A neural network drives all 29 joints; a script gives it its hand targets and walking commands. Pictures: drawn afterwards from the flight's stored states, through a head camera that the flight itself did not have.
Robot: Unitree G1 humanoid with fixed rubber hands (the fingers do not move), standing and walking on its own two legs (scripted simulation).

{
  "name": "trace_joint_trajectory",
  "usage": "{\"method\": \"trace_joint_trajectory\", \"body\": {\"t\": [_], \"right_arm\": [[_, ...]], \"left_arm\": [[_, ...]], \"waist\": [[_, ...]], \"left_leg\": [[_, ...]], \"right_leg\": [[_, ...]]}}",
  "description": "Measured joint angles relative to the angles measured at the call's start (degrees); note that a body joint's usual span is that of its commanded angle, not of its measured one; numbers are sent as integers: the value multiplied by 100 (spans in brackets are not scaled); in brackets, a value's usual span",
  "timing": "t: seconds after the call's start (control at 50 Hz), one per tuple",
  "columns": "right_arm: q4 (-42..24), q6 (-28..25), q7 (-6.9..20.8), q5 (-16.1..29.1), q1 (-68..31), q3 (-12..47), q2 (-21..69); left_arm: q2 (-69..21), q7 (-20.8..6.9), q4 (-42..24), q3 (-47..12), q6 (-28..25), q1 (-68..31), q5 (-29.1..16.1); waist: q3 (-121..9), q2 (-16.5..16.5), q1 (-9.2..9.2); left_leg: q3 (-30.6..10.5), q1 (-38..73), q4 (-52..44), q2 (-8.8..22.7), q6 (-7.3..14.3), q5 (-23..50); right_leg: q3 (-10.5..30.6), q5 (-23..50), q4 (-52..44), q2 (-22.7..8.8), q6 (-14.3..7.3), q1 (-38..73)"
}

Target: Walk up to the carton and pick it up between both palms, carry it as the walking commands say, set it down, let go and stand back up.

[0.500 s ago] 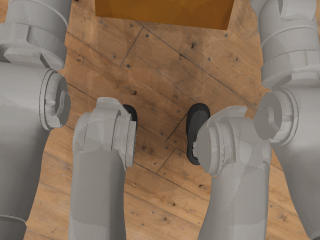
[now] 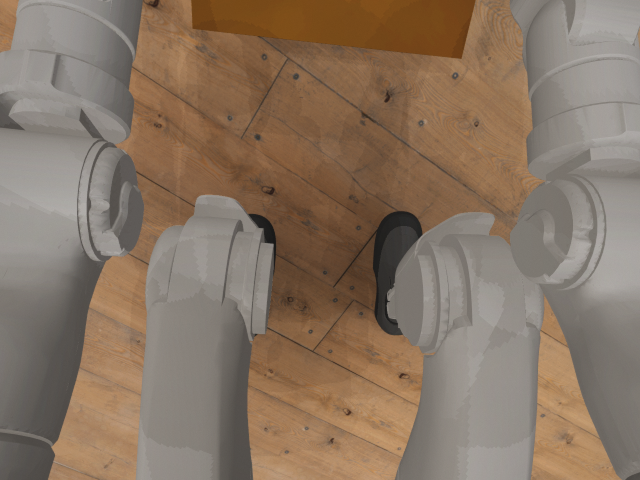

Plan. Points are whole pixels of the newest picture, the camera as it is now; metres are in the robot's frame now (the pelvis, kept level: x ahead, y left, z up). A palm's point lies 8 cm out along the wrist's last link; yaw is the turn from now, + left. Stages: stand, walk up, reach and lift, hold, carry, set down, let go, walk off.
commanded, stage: set down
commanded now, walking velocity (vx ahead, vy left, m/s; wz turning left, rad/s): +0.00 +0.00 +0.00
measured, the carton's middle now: out of the picture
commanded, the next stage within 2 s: none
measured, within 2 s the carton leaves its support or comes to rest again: rests again in 0.08 s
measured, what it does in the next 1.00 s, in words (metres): stands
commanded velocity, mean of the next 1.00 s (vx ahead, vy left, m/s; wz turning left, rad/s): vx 0.00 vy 0.00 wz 0.00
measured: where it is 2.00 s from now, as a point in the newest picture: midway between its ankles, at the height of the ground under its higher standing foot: (322, 293)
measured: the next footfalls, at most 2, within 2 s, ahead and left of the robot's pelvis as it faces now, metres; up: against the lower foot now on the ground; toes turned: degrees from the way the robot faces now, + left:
none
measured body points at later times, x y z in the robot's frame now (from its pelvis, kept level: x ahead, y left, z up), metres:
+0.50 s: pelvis +0.01 +0.00 -0.01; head +0.40 +0.02 +0.21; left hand +0.58 +0.18 -0.20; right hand +0.58 -0.15 -0.20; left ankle +0.10 +0.11 -0.33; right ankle +0.11 -0.13 -0.33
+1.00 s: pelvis +0.01 +0.00 -0.01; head +0.40 +0.02 +0.21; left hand +0.57 +0.19 -0.21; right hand +0.58 -0.15 -0.20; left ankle +0.10 +0.11 -0.33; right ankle +0.11 -0.13 -0.33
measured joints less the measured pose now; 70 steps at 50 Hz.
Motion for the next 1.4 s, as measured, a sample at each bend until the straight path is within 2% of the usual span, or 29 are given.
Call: {"method": "trace_joint_trajectory", "body": {"t": [0.52,0.96,1.04,1.2,1.4], "right_arm": [[67,-195,262,84,79,-7,-105],[278,-436,124,25,50,137,-71],[353,-557,37,103,62,348,-90],[543,-617,-252,524,138,678,-193],[871,-541,-199,684,-71,798,-473]], "left_arm": [[-150,-142,-220,392,-193,204,184],[-155,-169,-197,434,-424,342,298],[-74,-136,-61,237,-562,345,194],[166,144,183,13,-599,428,-209],[570,23,726,-138,-534,-53,-554]], "waist": [[0,-17,57],[5,-36,63],[4,-9,53],[12,43,20],[3,83,-73]], "left_leg": [[-5,-2,248,23,32,-303],[-35,11,294,26,-26,-307],[-57,5,254,19,-41,-274],[-116,-15,94,12,-63,-90],[-67,-58,32,10,-48,105]], "right_leg": [[-23,-274,230,10,4,-17],[-53,-265,282,10,-13,-22],[-72,-237,234,2,-16,-15],[-126,-62,45,-15,-35,-1],[-107,71,25,-73,-57,-22]]}}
